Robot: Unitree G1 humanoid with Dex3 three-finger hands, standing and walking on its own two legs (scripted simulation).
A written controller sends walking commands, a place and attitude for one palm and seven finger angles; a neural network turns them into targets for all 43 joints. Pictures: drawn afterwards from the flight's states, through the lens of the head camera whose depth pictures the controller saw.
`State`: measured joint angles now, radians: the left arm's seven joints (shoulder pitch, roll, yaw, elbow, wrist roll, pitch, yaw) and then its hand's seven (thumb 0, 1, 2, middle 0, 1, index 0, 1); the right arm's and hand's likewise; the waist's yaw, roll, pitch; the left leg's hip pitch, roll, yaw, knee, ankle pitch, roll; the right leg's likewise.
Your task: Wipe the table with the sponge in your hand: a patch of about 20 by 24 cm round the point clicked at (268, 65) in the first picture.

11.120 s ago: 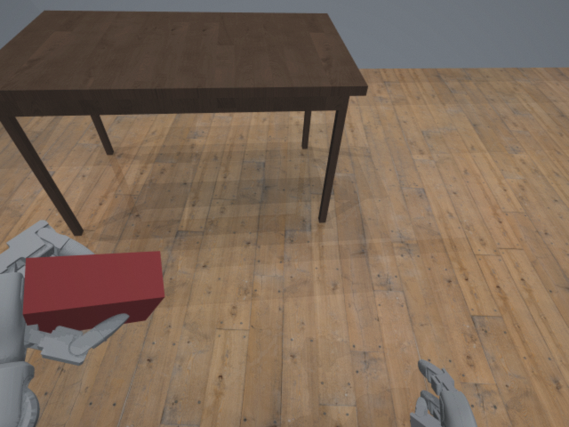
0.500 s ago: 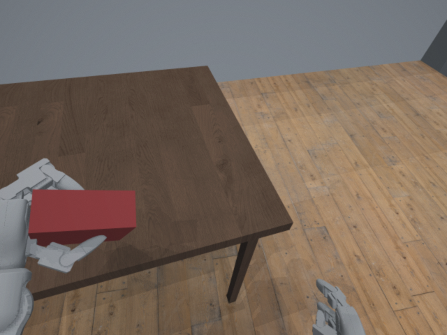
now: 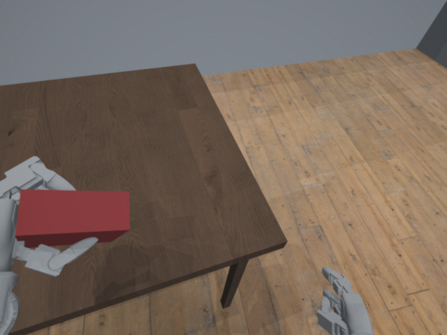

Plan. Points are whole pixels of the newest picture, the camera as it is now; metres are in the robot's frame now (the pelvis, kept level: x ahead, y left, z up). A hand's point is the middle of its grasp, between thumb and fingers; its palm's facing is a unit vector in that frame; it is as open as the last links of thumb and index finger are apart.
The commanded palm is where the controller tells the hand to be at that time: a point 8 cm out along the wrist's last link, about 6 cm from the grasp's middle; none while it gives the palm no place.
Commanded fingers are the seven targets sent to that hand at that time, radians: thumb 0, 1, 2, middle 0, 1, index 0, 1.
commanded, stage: come to a stop and stand still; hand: left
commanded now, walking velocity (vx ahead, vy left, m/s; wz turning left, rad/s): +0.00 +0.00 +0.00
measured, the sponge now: (89, 219) +0.24 +0.21 +0.13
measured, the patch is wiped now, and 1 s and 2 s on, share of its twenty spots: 0.00 0.00 0.00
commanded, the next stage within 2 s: look again from close up in 0.60 s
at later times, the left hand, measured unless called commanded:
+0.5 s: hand (57, 235) +0.20 +0.23 +0.15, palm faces +0.34 -0.86 -0.38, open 9.4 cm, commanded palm +0.14 +0.27 +0.17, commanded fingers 0.00 0.10 1.30 -1.20 -1.60 -1.20 -1.60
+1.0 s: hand (39, 233) +0.20 +0.25 +0.15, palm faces +0.36 -0.85 -0.39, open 9.4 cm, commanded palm +0.15 +0.28 +0.17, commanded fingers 0.00 0.10 1.30 -1.20 -1.60 -1.20 -1.60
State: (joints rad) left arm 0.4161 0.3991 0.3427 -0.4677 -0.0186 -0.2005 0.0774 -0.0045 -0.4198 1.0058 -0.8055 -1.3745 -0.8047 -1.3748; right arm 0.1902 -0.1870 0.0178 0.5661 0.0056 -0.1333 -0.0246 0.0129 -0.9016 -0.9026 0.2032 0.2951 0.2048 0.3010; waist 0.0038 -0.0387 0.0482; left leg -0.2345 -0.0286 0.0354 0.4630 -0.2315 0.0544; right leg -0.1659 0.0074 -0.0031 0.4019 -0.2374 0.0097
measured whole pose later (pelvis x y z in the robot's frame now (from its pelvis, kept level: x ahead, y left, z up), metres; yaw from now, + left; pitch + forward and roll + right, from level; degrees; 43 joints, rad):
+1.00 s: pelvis -0.01 +0.00 +0.00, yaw +0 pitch +0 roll -1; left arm 0.43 0.38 0.33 -0.45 -0.02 -0.18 0.10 -0.01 -0.42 1.01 -0.80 -1.38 -0.80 -1.38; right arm 0.22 -0.19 0.02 0.58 0.01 -0.11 -0.05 0.01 -0.90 -0.90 0.20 0.30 0.20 0.30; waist 0.02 -0.02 0.03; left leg -0.23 -0.04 0.03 0.42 -0.19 0.06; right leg -0.16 0.00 -0.01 0.36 -0.20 0.01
